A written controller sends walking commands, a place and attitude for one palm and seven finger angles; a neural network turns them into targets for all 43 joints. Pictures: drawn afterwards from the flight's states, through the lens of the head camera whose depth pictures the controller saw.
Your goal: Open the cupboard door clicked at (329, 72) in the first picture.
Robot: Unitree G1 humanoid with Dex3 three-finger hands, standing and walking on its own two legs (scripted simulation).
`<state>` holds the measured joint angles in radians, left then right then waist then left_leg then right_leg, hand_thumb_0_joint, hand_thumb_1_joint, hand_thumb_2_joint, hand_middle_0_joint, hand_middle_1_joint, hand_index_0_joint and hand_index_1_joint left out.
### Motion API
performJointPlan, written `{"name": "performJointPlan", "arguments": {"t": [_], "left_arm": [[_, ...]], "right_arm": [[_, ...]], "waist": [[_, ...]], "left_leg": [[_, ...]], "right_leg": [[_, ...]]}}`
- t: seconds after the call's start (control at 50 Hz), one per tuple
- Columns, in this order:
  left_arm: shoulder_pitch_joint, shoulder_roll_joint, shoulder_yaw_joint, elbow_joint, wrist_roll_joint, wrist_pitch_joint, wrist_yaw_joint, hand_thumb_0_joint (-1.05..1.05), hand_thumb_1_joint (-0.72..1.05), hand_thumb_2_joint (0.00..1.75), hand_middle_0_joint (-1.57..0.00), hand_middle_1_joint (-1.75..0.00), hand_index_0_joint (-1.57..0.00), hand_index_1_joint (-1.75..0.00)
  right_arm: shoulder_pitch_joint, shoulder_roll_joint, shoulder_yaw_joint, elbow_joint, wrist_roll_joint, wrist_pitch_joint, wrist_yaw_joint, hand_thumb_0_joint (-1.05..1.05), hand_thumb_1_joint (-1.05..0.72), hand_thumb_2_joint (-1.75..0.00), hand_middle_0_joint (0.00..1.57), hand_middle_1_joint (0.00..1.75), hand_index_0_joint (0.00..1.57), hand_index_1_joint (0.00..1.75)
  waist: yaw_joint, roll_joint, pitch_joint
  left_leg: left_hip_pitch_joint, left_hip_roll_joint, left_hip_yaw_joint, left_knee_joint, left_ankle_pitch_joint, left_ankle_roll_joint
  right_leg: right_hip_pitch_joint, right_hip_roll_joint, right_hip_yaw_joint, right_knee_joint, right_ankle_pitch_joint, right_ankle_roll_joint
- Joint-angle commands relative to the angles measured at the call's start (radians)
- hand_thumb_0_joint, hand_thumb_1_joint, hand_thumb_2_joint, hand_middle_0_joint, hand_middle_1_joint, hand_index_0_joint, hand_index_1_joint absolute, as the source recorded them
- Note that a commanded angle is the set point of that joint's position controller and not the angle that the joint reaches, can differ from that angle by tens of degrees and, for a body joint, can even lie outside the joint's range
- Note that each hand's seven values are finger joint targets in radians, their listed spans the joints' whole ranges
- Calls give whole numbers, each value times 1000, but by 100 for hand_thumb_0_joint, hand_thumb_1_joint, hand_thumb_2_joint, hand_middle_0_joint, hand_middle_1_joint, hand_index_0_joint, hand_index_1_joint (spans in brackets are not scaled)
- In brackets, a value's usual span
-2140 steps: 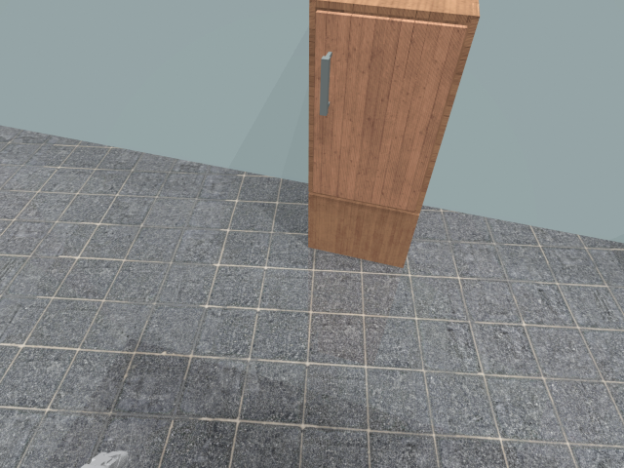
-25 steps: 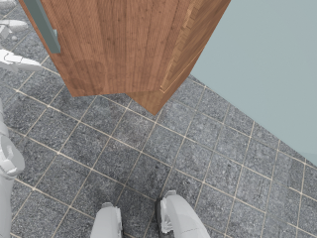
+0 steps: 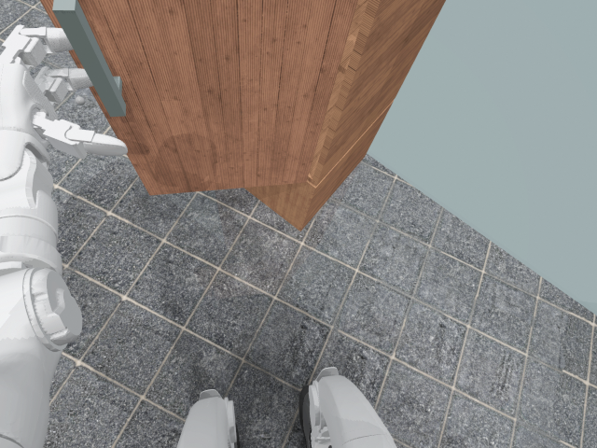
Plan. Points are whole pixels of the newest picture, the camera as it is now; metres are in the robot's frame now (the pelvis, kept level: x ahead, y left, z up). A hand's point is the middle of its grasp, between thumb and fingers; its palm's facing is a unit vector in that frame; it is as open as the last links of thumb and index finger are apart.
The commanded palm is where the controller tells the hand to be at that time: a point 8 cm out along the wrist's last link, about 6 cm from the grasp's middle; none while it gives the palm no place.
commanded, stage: slide the fingers in behind the handle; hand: left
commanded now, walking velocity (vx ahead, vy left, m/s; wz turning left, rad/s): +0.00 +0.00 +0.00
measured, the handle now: (96, 53) +0.60 +0.20 +0.08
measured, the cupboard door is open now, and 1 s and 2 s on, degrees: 47 47 48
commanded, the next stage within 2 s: close the thumb around the handle in 0.96 s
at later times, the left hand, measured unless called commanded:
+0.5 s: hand (112, 95) +0.55 +0.18 +0.06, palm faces +0.02 -1.00 -0.02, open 14.0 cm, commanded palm +0.52 +0.21 +0.06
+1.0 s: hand (113, 98) +0.54 +0.18 +0.07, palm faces +0.04 -1.00 -0.02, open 14.0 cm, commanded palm +0.51 +0.21 +0.06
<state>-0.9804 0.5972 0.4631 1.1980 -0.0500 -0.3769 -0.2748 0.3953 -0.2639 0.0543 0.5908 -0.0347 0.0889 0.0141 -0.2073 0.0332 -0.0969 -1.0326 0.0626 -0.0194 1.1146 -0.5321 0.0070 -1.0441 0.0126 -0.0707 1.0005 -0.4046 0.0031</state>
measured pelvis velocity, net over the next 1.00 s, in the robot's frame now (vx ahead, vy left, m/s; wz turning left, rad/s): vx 0.00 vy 0.00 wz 0.00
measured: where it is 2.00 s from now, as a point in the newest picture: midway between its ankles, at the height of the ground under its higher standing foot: outside the picture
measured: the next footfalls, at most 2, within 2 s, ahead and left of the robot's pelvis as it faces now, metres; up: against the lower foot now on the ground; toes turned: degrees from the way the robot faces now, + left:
none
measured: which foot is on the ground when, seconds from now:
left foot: down 0.00-1.00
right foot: down 0.00-1.00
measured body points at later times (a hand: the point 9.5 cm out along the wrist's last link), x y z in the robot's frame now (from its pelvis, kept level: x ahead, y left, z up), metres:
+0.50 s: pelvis -0.01 +0.00 -0.01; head +0.16 +0.02 +0.41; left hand +0.54 +0.23 +0.07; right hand -0.03 -0.26 -0.11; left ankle -0.02 +0.11 -0.66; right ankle +0.03 -0.13 -0.66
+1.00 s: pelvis +0.00 +0.00 +0.00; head +0.16 +0.02 +0.42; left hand +0.53 +0.23 +0.07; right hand -0.01 -0.26 -0.11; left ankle -0.02 +0.11 -0.66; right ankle +0.03 -0.13 -0.66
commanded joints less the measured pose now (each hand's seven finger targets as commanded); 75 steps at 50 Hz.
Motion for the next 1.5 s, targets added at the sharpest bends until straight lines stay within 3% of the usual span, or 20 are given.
{"name": "performJointPlan", "arguments": {"t": [0.0,0.06,0.16,0.2,0.36,0.4,0.46,0.54,0.6,0.66,0.74,0.8,0.9,1.04,1.1,1.2,1.34,1.4,1.46,1.48], "left_arm": [[-457,266,12,-217,-15,-84,6,0,-50,30,-30,-120,-30,-120],[-458,249,-2,-186,-17,-73,6,0,-50,30,-30,-120,-30,-120],[-500,262,3,-188,-9,-64,23,0,-50,30,-30,-120,-30,-120],[-517,248,-3,-229,-10,-77,33,0,-50,30,-30,-120,-30,-120],[-502,194,-38,-146,5,-46,64,0,-50,30,-30,-120,-30,-120],[-552,209,-35,-194,11,-59,75,0,-50,30,-30,-120,-30,-120],[-533,200,-20,-215,9,-76,93,0,-50,30,-30,-120,-30,-120],[-515,136,-47,-203,7,-84,110,0,-50,30,-30,-120,-30,-120],[-472,188,-11,-189,25,-77,123,0,-50,30,-30,-120,-30,-120],[-492,148,-41,-200,29,-68,136,0,-50,30,-30,-120,-30,-120],[-474,165,-19,-208,22,-84,134,0,-50,30,-30,-120,-30,-120],[-470,166,-17,-249,11,-106,121,0,-50,30,-30,-120,-30,-120],[-449,97,-63,-227,-3,-101,103,0,-50,30,-30,-120,-30,-120],[-479,133,-44,-164,3,-93,112,0,-50,30,-30,-120,-30,-120],[-477,148,-39,-201,10,-108,110,0,-33,37,-31,-122,-31,-122],[-461,136,-47,-239,1,-118,99,0,-5,49,-33,-125,-33,-125],[-509,87,-81,-195,-7,-91,113,0,34,66,-36,-129,-36,-129],[-500,125,-57,-206,5,-106,119,0,51,73,-37,-131,-37,-131],[-474,165,-22,-142,8,-93,121,0,68,80,-38,-133,-38,-133],[-488,164,-32,-150,13,-98,118,0,73,83,-39,-133,-39,-133]], "right_arm": [[209,-188,-71,-18,-5,-16,-17,0,-90,-90,20,30,20,30],[209,-189,-68,-14,-3,-18,-19,0,-90,-90,20,30,20,30],[212,-191,-67,-8,-6,-25,-19,0,-90,-90,20,30,20,30],[214,-190,-71,-7,-9,-28,-15,0,-90,-90,20,30,20,30],[216,-186,-65,-6,-9,-32,-11,0,-90,-90,20,30,20,30],[221,-187,-66,-5,-13,-34,-13,0,-90,-90,20,30,20,30],[229,-185,-70,-3,-19,-39,-7,0,-90,-90,20,30,20,30],[239,-182,-76,5,-25,-38,4,0,-90,-90,20,30,20,30],[239,-185,-76,-5,-22,-28,4,0,-90,-90,20,30,20,30],[234,-178,-75,-9,-22,-25,8,0,-90,-90,20,30,20,30],[236,-178,-77,-13,-21,-24,5,0,-90,-90,20,30,20,30],[236,-178,-80,-10,-21,-26,4,0,-90,-90,20,30,20,30],[228,-175,-85,-3,-17,-24,4,0,-90,-90,20,30,20,30],[216,-180,-78,7,-15,-28,-4,0,-90,-90,20,30,20,30],[215,-179,-78,-2,-18,-32,-5,0,-90,-90,20,30,20,30],[209,-178,-80,-10,-18,-28,-1,0,-90,-90,20,30,20,30],[208,-178,-80,10,-14,-31,-3,0,-90,-90,20,30,20,30],[214,-182,-79,9,-18,-34,-5,0,-90,-90,20,30,20,30],[214,-182,-72,6,-18,-35,-7,0,-90,-90,20,30,20,30],[212,-181,-70,2,-18,-37,-9,0,-90,-90,20,30,20,30]], "waist": [[-14,183,-550],[-26,134,-525],[-29,153,-535],[-26,192,-590],[-43,131,-485],[-47,161,-530],[-31,166,-576],[-37,159,-574],[-16,161,-578],[-27,152,-531],[-18,119,-548],[-10,157,-592],[-24,135,-549],[-35,96,-475],[-21,151,-559],[-9,175,-600],[-42,116,-502],[-28,146,-545],[-27,76,-483],[-32,96,-486]], "left_leg": [[327,-35,-24,-96,462,16],[295,-35,-24,-95,440,21],[291,-34,-29,-92,424,22],[340,-34,-33,-84,459,18],[256,-36,-24,-98,379,23],[298,-35,-33,-96,410,21],[347,-31,-42,-90,467,12],[373,-29,-48,-88,507,7],[360,-32,-40,-92,526,6],[340,-33,-35,-102,491,10],[326,-37,-27,-102,497,14],[367,-36,-29,-98,553,8],[371,-36,-27,-105,528,9],[292,-42,-26,-104,424,17],[338,-44,-26,-92,485,13],[389,-38,-34,-92,540,4],[332,-40,-33,-104,439,13],[357,-40,-38,-101,465,10],[252,-44,-26,-101,397,20],[259,-46,-26,-102,397,22]], "right_leg": [[292,37,38,-63,336,-18],[298,36,40,-67,331,-15],[281,35,39,-63,309,-16],[265,35,37,-55,322,-17],[250,34,34,-69,267,-13],[244,33,33,-61,282,-15],[237,36,24,-50,305,-18],[221,37,15,-46,326,-19],[249,35,19,-44,350,-20],[245,35,18,-53,333,-18],[295,36,27,-56,369,-19],[305,35,28,-48,414,-22],[284,36,24,-62,389,-17],[262,32,30,-69,312,-15],[273,30,34,-51,358,-19],[279,33,26,-46,382,-22],[250,34,25,-72,312,-13],[245,33,24,-60,317,-19],[287,32,35,-67,299,-15],[281,33,36,-64,303,-18]]}}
